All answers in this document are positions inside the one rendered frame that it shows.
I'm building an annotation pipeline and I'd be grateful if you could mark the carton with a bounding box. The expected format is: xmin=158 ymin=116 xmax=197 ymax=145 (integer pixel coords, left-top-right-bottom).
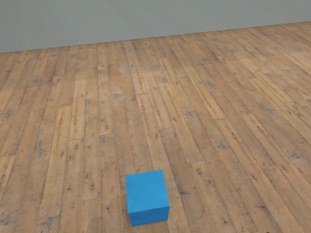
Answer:
xmin=125 ymin=169 xmax=170 ymax=226

